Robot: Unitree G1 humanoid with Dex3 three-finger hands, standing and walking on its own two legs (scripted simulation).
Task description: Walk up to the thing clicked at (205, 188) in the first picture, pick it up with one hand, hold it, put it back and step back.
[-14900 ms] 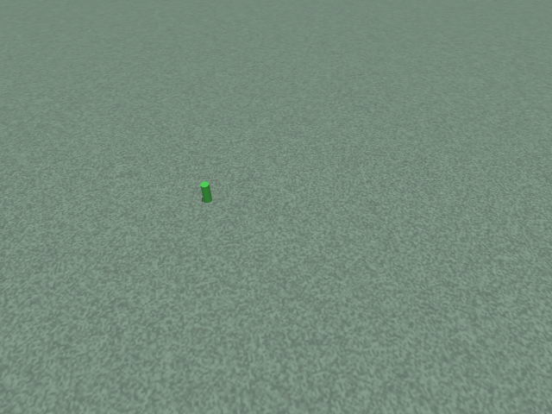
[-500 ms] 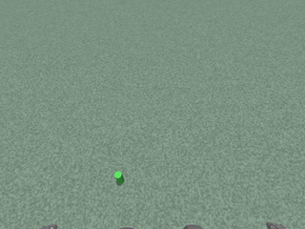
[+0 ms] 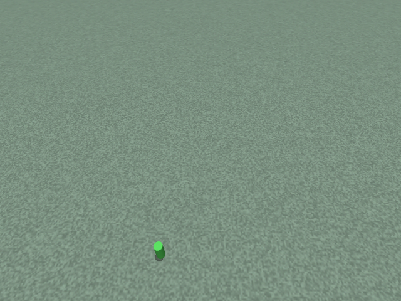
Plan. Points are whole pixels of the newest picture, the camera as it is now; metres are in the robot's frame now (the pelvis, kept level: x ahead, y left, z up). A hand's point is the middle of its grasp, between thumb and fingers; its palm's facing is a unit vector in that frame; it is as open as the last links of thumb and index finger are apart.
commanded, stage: walk up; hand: left
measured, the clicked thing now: (159, 250) +0.49 +0.23 -0.72
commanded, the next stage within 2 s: stand in 0.80 s
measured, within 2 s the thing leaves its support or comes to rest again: neither
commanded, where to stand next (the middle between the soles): +0.10 -0.02 m, yaw +0 degrees
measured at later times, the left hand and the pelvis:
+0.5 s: hand out of the picture +0.12 +0.25 -0.14, palm faces +0.01 -0.94 -0.34, open 7.4 cm; pelvis +0.01 -0.01 +0.01, yaw +1 degrees
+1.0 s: hand out of the picture +0.09 +0.24 -0.15, palm faces +0.00 -0.94 -0.33, open 7.4 cm; pelvis +0.02 -0.01 +0.01, yaw +1 degrees
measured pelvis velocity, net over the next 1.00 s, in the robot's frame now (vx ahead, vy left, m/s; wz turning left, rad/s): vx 0.02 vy -0.01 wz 0.01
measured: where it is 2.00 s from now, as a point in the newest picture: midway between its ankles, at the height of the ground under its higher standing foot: outside the picture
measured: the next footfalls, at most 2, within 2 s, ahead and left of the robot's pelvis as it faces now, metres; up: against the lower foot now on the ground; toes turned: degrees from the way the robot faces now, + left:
none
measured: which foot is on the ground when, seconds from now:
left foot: down 0.00-1.00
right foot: down 0.00-1.00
